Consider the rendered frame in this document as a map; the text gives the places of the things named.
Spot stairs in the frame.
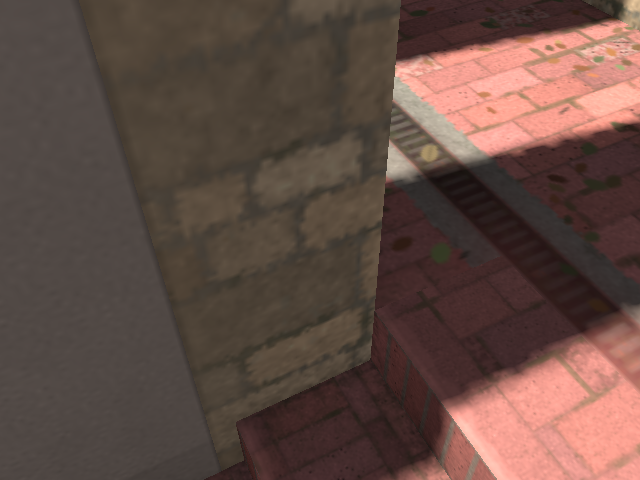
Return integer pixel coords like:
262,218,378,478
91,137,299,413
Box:
204,311,497,480

